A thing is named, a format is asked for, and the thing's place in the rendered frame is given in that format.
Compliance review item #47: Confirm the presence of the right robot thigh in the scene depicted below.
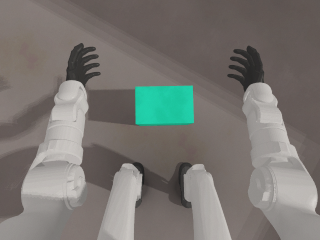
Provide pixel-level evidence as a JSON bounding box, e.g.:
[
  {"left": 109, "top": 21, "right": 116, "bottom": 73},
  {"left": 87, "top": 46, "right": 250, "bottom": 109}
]
[{"left": 183, "top": 169, "right": 232, "bottom": 240}]

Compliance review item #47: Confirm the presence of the left robot forearm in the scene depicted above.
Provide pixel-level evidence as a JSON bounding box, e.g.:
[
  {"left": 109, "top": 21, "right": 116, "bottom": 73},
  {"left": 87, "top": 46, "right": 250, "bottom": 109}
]
[{"left": 21, "top": 80, "right": 89, "bottom": 208}]

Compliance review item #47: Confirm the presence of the robot right upper arm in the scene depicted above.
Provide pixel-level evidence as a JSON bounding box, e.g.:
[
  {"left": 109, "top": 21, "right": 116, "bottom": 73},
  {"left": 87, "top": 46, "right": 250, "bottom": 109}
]
[{"left": 248, "top": 165, "right": 320, "bottom": 240}]

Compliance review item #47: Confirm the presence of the right robot forearm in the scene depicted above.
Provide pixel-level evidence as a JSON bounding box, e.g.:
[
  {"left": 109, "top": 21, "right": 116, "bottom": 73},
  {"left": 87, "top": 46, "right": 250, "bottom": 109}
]
[{"left": 242, "top": 82, "right": 318, "bottom": 207}]

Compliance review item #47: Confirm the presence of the robot left hand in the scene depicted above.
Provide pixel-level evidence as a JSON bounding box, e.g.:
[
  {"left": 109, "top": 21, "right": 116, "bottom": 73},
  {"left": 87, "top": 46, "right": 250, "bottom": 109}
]
[{"left": 66, "top": 43, "right": 101, "bottom": 88}]

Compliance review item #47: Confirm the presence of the left robot shin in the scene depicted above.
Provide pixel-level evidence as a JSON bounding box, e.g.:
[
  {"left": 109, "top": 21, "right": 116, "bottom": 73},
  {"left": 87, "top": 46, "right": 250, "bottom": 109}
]
[{"left": 113, "top": 163, "right": 139, "bottom": 200}]

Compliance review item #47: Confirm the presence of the robot right hand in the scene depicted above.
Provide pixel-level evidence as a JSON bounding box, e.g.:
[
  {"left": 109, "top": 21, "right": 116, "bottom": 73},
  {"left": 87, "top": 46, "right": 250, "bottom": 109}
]
[{"left": 227, "top": 45, "right": 264, "bottom": 92}]

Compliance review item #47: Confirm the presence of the robot left upper arm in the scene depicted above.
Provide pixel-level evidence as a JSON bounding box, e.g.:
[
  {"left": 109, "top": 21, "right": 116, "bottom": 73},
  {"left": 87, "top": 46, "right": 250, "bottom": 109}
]
[{"left": 0, "top": 163, "right": 88, "bottom": 240}]

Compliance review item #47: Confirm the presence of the carton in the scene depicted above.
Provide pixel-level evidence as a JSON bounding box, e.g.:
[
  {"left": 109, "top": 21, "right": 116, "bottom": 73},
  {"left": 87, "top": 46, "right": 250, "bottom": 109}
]
[{"left": 135, "top": 85, "right": 194, "bottom": 126}]

